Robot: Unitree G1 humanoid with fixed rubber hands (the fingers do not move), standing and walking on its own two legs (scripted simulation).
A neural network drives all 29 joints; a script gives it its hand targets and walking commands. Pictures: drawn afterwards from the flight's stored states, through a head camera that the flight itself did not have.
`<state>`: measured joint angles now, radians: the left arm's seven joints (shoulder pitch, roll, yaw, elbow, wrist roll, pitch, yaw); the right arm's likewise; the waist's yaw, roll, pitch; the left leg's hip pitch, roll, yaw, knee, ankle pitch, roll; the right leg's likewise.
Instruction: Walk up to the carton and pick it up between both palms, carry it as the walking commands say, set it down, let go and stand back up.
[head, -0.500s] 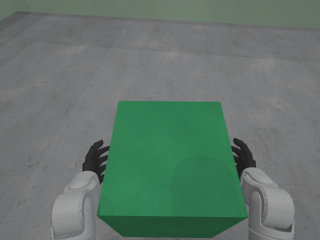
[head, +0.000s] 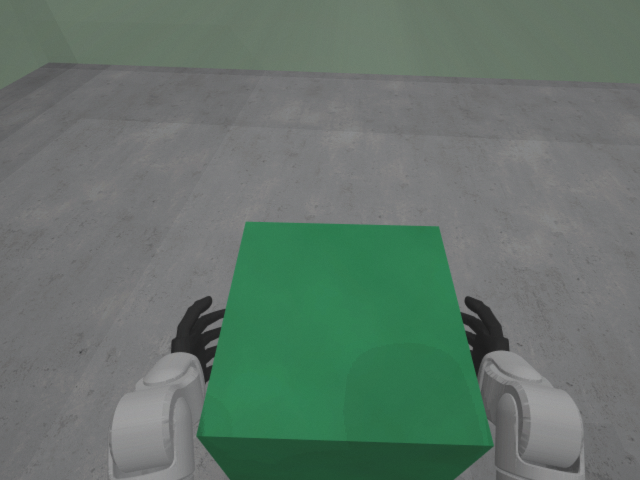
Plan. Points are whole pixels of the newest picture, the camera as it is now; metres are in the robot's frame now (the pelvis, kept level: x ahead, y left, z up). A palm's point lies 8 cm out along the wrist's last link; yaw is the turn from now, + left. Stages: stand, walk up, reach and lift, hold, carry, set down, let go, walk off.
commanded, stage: carry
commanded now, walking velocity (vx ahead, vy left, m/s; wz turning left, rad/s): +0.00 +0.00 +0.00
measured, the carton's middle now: (337, 366) +0.28 -0.01 +0.01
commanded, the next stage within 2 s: hold in 1.28 s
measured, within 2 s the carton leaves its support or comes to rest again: neither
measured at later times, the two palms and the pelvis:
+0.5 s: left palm (202, 367) +0.24 +0.14 +0.09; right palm (499, 357) +0.25 -0.19 +0.08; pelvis -0.01 -0.02 +0.00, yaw +0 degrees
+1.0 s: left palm (216, 357) +0.26 +0.13 +0.08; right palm (505, 346) +0.26 -0.21 +0.08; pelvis +0.01 -0.04 +0.00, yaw +0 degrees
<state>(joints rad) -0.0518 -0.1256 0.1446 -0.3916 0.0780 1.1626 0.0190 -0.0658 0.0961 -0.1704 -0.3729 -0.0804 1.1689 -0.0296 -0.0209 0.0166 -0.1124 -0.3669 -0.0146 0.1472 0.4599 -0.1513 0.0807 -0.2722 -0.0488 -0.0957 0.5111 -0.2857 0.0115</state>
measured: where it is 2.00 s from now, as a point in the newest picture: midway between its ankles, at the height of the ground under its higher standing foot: outside the picture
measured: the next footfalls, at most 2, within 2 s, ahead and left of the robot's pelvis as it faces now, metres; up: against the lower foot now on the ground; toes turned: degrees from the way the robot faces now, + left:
none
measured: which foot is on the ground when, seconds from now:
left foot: down 0.00-1.00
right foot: down 0.00-1.00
